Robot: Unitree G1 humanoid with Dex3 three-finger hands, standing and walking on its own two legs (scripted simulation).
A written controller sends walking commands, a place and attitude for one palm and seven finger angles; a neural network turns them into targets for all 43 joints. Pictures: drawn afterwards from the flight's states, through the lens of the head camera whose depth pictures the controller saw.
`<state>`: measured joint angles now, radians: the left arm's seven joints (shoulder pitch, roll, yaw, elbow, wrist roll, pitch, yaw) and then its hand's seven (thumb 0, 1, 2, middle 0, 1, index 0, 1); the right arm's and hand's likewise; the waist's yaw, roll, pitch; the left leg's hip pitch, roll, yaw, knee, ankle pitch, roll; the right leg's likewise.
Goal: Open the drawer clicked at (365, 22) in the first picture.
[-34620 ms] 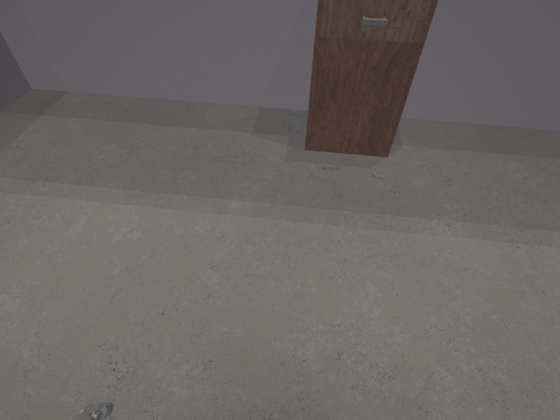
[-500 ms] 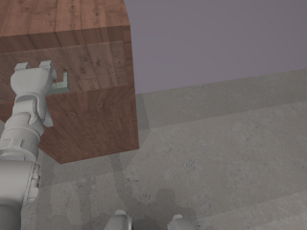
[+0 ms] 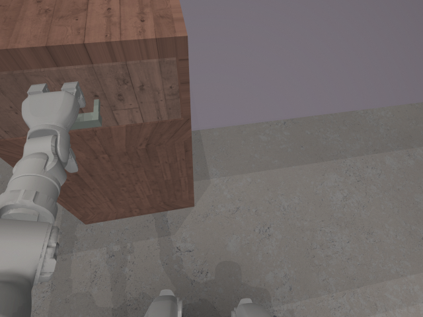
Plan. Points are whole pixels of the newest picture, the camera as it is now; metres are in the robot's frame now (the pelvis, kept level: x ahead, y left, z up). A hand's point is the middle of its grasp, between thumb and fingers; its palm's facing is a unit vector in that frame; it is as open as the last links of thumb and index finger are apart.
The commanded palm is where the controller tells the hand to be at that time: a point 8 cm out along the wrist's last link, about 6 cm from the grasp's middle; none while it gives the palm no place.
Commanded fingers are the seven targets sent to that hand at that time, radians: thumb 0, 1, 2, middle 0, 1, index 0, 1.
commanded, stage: lift the hand off the handle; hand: left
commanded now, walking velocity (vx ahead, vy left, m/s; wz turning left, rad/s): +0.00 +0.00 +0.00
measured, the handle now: (75, 114) +0.52 +0.28 +0.03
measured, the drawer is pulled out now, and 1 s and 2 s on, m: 0.00 0.00 0.00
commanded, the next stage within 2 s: draw the hand back to the body in 1.32 s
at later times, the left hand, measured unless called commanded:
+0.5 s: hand (61, 121) +0.47 +0.28 +0.06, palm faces -0.04 -0.02 -1.00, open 13.5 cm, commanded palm +0.47 +0.27 +0.13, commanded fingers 0.00 -0.50 0.30 -0.30 -1.20 -0.30 -1.20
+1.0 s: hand (39, 89) +0.48 +0.28 +0.14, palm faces -0.01 -0.01 -1.00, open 13.4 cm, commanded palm +0.46 +0.28 +0.20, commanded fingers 0.00 -0.50 0.30 -0.30 -1.20 -0.30 -1.20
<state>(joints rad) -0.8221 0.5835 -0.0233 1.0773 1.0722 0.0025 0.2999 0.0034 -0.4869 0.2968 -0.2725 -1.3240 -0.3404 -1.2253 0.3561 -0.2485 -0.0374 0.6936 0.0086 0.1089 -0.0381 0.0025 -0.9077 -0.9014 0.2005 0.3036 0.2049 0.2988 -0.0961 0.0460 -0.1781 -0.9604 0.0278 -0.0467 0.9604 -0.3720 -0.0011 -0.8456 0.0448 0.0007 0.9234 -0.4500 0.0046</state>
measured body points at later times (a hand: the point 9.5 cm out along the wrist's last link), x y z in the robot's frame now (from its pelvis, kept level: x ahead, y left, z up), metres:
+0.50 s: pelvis +0.01 +0.01 +0.02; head +0.09 +0.01 +0.46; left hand +0.47 +0.28 +0.12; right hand +0.01 -0.26 -0.11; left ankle +0.04 +0.12 -0.68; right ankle -0.01 -0.13 -0.68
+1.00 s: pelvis +0.02 +0.00 +0.04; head +0.07 -0.01 +0.48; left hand +0.47 +0.28 +0.20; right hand +0.08 -0.27 -0.09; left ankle +0.04 +0.12 -0.68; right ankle -0.01 -0.13 -0.68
